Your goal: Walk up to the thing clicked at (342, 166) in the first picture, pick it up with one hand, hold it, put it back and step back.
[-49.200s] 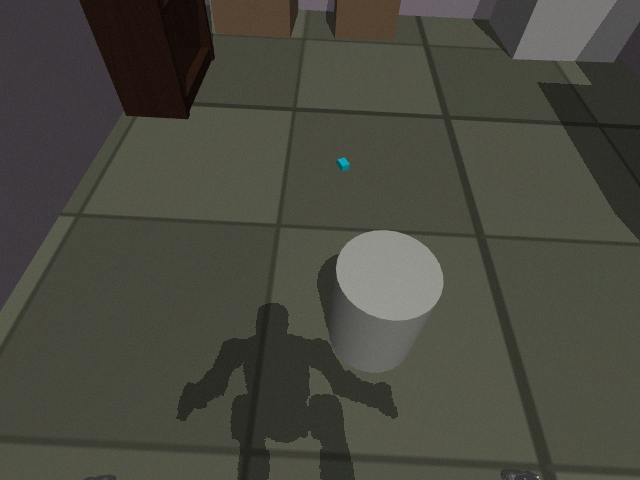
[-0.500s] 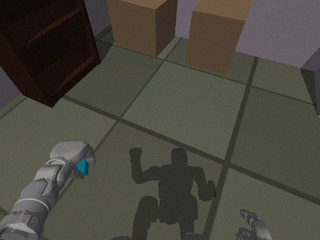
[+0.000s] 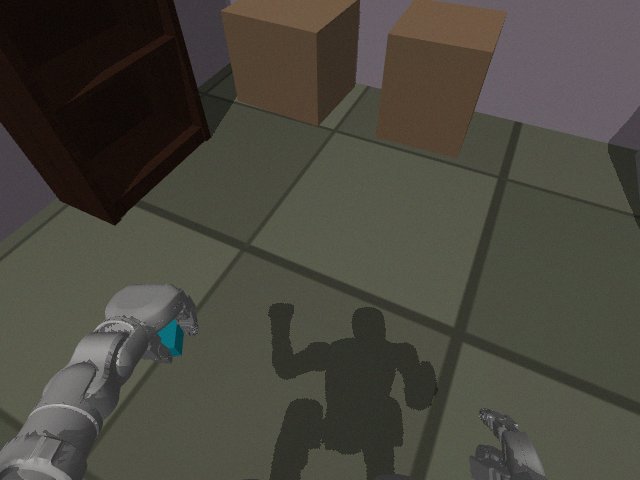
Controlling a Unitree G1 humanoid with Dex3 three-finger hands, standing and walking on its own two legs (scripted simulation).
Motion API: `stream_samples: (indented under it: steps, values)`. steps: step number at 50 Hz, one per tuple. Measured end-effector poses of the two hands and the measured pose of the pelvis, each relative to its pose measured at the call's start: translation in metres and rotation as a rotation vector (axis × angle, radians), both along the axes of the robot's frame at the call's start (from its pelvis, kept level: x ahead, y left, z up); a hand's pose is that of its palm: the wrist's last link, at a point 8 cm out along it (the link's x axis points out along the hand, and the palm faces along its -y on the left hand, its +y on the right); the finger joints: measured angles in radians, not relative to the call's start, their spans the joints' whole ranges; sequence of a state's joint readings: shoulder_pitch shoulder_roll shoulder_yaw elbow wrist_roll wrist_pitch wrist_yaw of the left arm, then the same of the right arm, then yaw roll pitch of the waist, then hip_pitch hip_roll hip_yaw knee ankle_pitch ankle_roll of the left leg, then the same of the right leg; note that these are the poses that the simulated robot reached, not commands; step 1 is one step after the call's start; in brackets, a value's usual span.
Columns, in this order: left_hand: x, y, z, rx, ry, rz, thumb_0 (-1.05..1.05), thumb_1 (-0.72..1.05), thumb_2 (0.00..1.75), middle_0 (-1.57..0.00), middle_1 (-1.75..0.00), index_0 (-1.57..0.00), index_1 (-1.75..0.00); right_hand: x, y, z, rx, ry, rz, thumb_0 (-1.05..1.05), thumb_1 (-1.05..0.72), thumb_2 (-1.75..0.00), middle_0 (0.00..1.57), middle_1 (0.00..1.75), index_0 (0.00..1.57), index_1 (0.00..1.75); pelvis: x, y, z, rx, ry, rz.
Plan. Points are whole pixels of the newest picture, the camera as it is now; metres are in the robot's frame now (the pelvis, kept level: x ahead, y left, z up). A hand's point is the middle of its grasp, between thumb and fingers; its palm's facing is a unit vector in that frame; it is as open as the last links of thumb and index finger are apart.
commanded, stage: hold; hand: left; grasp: from above
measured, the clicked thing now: (166, 335) +0.32 +0.22 -0.07
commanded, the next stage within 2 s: crouch in 1.02 s
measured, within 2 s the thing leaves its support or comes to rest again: neither
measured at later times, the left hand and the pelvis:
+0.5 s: hand (151, 340) +0.28 +0.22 -0.01, palm faces -0.44 -0.02 -0.90, open 6.1 cm; pelvis -0.01 +0.00 +0.01, yaw +0 degrees
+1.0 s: hand (151, 340) +0.29 +0.22 -0.01, palm faces -0.46 -0.03 -0.89, open 6.1 cm; pelvis +0.00 +0.00 +0.01, yaw +0 degrees
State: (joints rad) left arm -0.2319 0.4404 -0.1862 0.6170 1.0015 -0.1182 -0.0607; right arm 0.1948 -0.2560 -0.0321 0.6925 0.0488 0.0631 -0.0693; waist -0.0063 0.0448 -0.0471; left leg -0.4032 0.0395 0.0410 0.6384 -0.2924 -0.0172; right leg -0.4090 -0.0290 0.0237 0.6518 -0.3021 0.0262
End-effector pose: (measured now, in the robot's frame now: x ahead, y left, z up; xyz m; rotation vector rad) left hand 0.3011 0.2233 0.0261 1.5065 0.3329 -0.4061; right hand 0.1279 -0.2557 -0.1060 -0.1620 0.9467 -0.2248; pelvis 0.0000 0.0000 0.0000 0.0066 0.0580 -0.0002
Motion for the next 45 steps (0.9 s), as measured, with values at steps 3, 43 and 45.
stream_samples:
  steps: [3,43,45]
  values:
    - [-0.002,-0.001,0.002,-0.001,-0.003,-0.001,-0.07,0.46,0.10,-0.79,-0.28,-1.10,-0.29,0.000,0.000,0.001,0.002,-0.006,0.000,0.01,-0.90,-0.89,0.20,0.30,0.20,0.30,-0.002,0.000,0.001,0.001,-0.007,-0.001]
    - [-0.011,-0.003,0.021,-0.011,-0.011,-0.005,-0.06,0.44,0.15,-0.78,-0.30,-1.08,-0.33,0.019,0.008,0.014,0.012,-0.041,0.021,0.01,-0.90,-0.89,0.20,0.30,0.20,0.30,-0.002,-0.001,0.011,0.003,-0.049,-0.004]
    - [-0.010,-0.002,0.020,-0.011,-0.009,-0.001,-0.06,0.44,0.15,-0.78,-0.31,-1.07,-0.33,0.020,0.008,0.014,0.013,-0.039,0.018,0.01,-0.90,-0.89,0.20,0.30,0.20,0.30,0.000,-0.001,0.011,0.003,-0.049,-0.004]
